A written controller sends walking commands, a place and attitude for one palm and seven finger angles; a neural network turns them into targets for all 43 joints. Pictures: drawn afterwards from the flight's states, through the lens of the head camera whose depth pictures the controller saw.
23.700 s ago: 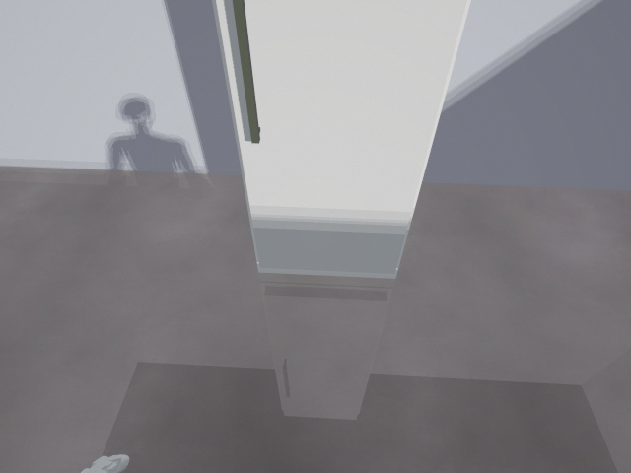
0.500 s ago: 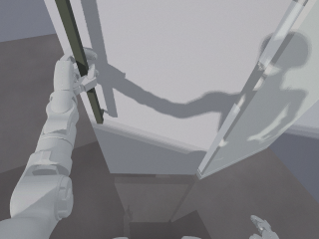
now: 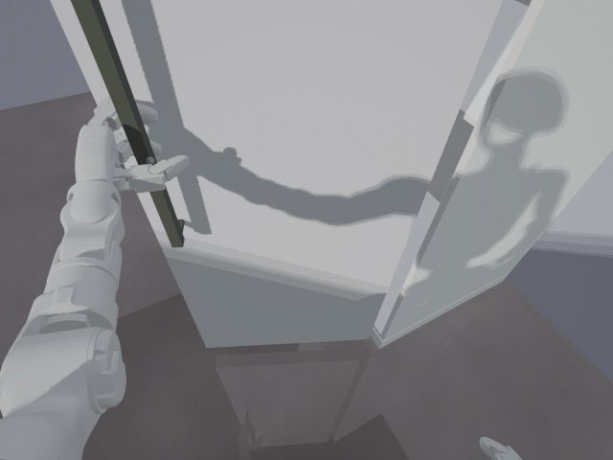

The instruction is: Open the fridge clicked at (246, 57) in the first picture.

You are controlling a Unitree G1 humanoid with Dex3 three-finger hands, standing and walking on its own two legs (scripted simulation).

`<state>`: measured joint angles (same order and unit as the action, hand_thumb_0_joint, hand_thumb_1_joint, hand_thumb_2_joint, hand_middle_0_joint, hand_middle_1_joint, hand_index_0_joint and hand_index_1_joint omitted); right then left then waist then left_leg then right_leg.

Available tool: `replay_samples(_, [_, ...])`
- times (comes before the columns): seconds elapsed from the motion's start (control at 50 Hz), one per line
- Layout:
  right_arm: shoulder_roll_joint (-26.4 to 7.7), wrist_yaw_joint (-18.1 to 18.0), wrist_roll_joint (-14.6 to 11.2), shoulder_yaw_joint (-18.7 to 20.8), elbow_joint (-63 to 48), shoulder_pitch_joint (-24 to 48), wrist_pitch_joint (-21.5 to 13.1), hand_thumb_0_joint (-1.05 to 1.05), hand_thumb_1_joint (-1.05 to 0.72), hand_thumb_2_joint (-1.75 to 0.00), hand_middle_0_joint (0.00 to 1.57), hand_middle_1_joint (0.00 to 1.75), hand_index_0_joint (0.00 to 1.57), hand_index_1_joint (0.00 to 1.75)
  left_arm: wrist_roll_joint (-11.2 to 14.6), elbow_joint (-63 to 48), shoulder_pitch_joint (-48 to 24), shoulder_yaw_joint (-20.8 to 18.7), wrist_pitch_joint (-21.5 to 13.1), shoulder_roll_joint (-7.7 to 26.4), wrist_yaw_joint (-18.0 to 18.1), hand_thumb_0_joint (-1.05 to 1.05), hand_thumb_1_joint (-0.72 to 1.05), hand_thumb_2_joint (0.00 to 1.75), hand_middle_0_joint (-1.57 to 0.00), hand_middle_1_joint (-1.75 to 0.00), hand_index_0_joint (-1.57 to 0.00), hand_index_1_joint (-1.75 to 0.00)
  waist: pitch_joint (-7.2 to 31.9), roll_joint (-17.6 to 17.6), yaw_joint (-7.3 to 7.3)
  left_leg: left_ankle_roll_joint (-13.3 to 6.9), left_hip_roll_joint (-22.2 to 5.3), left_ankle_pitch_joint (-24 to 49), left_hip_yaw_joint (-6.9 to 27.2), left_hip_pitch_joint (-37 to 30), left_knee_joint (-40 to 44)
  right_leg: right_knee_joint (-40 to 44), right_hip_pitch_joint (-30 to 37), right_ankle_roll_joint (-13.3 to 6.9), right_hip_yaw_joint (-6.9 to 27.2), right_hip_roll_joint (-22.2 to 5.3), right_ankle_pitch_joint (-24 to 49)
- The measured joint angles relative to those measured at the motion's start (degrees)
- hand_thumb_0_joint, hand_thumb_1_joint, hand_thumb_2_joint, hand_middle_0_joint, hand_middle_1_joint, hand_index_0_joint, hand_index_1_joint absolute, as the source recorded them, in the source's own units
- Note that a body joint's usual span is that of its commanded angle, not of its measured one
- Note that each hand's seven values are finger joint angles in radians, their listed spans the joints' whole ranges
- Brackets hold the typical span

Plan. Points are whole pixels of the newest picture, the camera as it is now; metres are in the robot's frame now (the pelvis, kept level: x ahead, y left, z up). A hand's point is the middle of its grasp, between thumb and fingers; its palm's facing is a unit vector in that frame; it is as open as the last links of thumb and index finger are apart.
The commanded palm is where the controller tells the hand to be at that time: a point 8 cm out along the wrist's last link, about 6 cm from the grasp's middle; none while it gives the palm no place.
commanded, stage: loosen the grip on the handle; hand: left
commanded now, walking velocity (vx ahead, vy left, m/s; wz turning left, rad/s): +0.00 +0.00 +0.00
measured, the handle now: (146, 143) +0.51 +0.22 +0.14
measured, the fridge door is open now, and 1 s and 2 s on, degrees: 66 65 65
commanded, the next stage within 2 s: slip the hand off the handle in 0.32 s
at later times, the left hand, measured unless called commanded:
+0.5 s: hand (142, 172) +0.47 +0.21 +0.13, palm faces +0.17 -0.97 -0.15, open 14.4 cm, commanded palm +0.43 +0.27 +0.14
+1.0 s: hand (88, 186) +0.43 +0.27 +0.14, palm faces +0.18 -0.97 -0.17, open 14.7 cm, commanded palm +0.39 +0.32 +0.14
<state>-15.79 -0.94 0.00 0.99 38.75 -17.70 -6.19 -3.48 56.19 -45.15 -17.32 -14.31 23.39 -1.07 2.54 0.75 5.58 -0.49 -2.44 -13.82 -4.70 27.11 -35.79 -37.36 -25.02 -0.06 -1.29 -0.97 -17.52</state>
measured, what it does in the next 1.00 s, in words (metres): stands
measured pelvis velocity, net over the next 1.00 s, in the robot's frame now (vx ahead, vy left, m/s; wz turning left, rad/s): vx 0.03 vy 0.02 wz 0.02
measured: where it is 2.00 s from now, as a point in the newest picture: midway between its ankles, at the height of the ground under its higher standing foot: outside the picture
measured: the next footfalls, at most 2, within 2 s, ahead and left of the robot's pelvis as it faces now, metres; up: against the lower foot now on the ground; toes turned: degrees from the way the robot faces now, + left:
none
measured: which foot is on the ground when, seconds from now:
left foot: down 0.00-1.00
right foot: down 0.00-1.00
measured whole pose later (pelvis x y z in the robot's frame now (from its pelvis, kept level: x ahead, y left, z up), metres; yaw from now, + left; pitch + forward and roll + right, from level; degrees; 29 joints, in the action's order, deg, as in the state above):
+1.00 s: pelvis +0.03 +0.02 +0.00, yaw +1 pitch +7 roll -1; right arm -14.8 -3.1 -2.1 -0.4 37.0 -17.8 -3.6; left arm 4.6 38.8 -29.9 -18.5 -12.3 24.6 -9.8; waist 4.5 -0.6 1.3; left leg -1.4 -1.9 -17.9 -3.2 28.1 -39.1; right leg -36.6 -23.6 1.1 -2.3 -1.3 -19.7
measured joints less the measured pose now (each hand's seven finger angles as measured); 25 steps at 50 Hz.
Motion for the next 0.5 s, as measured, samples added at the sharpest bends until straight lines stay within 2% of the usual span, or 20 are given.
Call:
replay_samples(0.04, [-0.5, -0.3, -0.4, 0.0, 0.3, -1.1, 0.6, 0.00, -0.90, -0.90, 0.20, 0.30, 0.21, 0.30, 0.3, -0.2, -0.1, 0.2, -1.4, 0.5, -0.2, -0.01, 0.01, 0.48, -0.42, -1.36, -0.36, -1.36, -0.5, 0.3, 0.09, 0.0, -0.1, 0.0, 0.1, 1.1, -0.9, -1.0, -1.2, -0.1, -0.1, 0.1, -0.1])
replay_samples(0.1, [-0.8, -0.9, -1.0, -0.2, 1.2, -2.9, 1.0, 0.00, -0.90, -0.90, 0.20, 0.30, 0.20, 0.30, 1.6, 0.6, -0.3, 0.7, -1.7, 1.1, -0.6, -0.01, -0.20, 0.37, -0.41, -1.35, -0.37, -1.35, -0.8, 0.5, 0.02, 0.0, -0.3, 0.1, 0.4, 2.3, -1.5, -1.4, -2.2, -0.2, -0.3, 0.3, 0.1])
replay_samples(0.2, [-0.6, -1.7, -1.3, -0.3, 2.1, -4.6, 0.9, 0.01, -0.90, -0.90, 0.20, 0.30, 0.20, 0.30, 2.3, -0.1, 1.2, 0.4, -1.5, 2.0, -0.6, -0.01, -0.41, 0.27, -0.38, -1.30, -0.35, -1.30, -1.1, 0.3, 0.34, 0.0, -0.6, 0.1, 0.6, 3.3, -1.8, -1.0, -2.9, -0.3, -0.2, 0.7, 0.6])
replay_samples(0.3, [0.2, -2.0, -1.2, -0.6, 2.9, -5.2, 0.6, 0.01, -0.90, -0.90, 0.20, 0.30, 0.20, 0.30, 3.2, -1.6, 2.8, 0.8, -3.2, 1.6, -1.1, -0.01, -0.50, 0.22, -0.37, -1.27, -0.31, -1.24, -1.0, -0.3, 0.08, 0.0, -0.7, -0.5, 0.8, 3.2, -2.1, -0.4, -2.4, -0.1, -0.4, 0.8, 0.4])
replay_samples(0.4, [1.0, -2.0, -1.1, -1.0, 2.7, -4.1, 0.6, 0.01, -0.90, -0.90, 0.20, 0.30, 0.20, 0.30, 3.6, -2.2, 3.0, 1.3, -2.7, 0.7, -1.6, -0.01, -0.53, 0.21, -0.36, -1.24, -0.31, -1.21, -0.5, -0.7, -0.32, -0.2, -0.5, -1.1, 0.9, 3.0, -2.2, 0.2, -1.8, 0.2, -0.5, 0.6, 0.0])
replay_samples(0.5, [1.5, -1.5, -1.0, -1.4, 1.2, -2.5, 1.0, 0.01, -0.90, -0.90, 0.20, 0.30, 0.21, 0.30, 4.0, -3.3, 4.1, -0.3, -2.3, -0.1, -1.7, -0.01, -0.54, 0.20, -0.33, -1.21, -0.29, -1.19, 0.3, -0.7, -0.71, -0.5, -0.3, -1.7, 0.5, 3.0, -2.2, 0.2, -1.8, 0.5, -0.1, 0.4, -0.4])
